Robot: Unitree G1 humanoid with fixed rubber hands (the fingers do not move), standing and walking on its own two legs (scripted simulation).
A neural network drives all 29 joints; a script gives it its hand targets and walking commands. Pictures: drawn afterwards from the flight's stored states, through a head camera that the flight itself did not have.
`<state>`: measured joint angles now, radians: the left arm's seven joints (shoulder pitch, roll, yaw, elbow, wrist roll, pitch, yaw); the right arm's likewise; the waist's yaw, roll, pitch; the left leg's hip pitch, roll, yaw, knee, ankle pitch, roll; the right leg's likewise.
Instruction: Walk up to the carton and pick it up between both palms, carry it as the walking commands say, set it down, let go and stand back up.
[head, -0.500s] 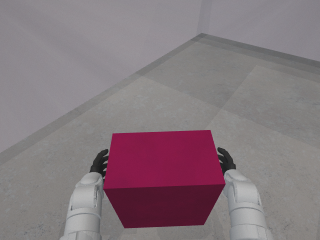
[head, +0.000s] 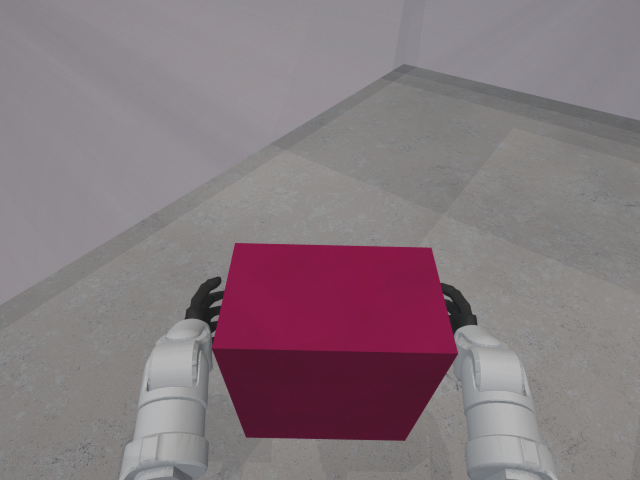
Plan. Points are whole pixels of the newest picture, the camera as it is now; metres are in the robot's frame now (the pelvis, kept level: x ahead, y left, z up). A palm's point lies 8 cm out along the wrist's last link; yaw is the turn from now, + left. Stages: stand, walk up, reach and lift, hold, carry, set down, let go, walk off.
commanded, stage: reach and lift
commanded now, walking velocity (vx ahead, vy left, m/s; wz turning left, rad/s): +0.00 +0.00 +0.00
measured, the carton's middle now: (329, 352) +0.32 +0.01 -0.02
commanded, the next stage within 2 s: hold in 0.68 s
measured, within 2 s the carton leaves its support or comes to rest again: neither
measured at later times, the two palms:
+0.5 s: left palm (193, 347) +0.29 +0.18 +0.04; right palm (462, 340) +0.30 -0.17 +0.04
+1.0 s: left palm (192, 351) +0.28 +0.18 +0.04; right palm (464, 345) +0.29 -0.17 +0.04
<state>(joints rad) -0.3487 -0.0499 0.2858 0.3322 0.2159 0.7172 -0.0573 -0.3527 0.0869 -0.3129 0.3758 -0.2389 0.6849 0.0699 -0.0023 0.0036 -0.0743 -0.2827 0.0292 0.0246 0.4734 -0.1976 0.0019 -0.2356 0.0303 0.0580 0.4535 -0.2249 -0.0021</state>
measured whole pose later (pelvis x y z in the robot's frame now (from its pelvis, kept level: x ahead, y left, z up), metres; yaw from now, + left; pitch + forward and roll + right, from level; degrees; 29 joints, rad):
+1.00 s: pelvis +0.00 +0.00 +0.00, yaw +0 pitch -1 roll -1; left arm -0.22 -0.05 0.23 0.21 0.20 0.73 -0.06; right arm -0.29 0.10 -0.28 0.28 -0.24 0.73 0.08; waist 0.00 0.01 -0.06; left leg -0.23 0.03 0.02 0.42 -0.17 0.00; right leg -0.18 0.03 0.06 0.39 -0.19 0.00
